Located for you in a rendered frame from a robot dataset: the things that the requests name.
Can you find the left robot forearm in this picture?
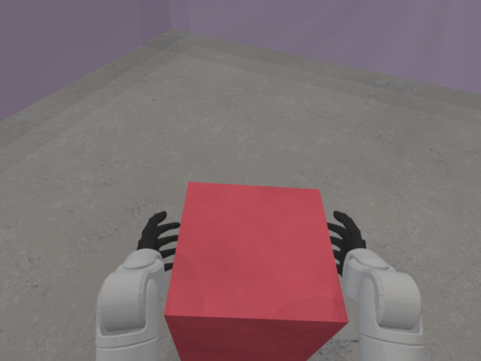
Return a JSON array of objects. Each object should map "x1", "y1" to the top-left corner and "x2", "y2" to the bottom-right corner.
[{"x1": 95, "y1": 248, "x2": 167, "y2": 361}]

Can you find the robot right hand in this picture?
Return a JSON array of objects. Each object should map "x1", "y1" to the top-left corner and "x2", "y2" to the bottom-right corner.
[{"x1": 327, "y1": 211, "x2": 366, "y2": 277}]

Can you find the robot left hand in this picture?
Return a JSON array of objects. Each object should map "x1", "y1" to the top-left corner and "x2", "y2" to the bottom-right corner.
[{"x1": 137, "y1": 211, "x2": 180, "y2": 272}]

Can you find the carton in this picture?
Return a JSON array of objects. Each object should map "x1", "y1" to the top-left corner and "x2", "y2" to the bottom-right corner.
[{"x1": 164, "y1": 182, "x2": 349, "y2": 361}]

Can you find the right robot forearm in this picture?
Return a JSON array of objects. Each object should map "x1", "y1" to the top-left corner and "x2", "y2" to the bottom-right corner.
[{"x1": 342, "y1": 248, "x2": 425, "y2": 361}]

